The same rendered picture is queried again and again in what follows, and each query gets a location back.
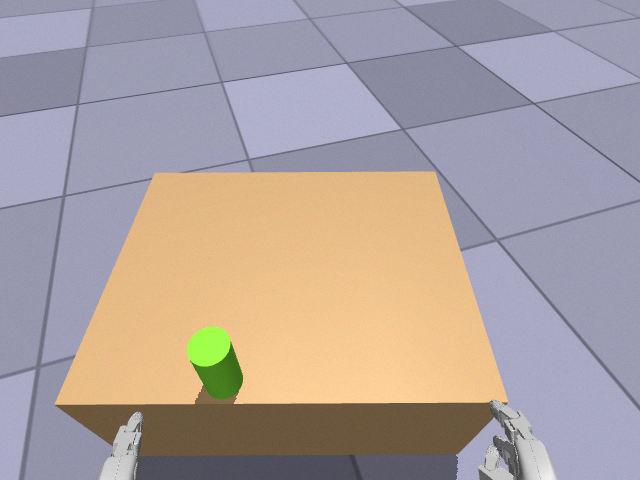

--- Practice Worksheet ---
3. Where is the left robot hand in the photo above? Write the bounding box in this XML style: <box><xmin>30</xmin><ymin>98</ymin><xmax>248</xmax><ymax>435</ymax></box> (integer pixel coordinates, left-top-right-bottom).
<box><xmin>96</xmin><ymin>412</ymin><xmax>143</xmax><ymax>480</ymax></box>

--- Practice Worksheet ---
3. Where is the can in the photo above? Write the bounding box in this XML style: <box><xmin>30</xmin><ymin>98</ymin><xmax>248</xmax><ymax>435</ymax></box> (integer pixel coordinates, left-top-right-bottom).
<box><xmin>187</xmin><ymin>327</ymin><xmax>243</xmax><ymax>399</ymax></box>

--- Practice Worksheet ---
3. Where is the right robot hand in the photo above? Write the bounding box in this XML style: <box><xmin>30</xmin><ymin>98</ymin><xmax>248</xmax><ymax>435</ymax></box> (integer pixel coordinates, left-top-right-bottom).
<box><xmin>478</xmin><ymin>400</ymin><xmax>559</xmax><ymax>480</ymax></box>

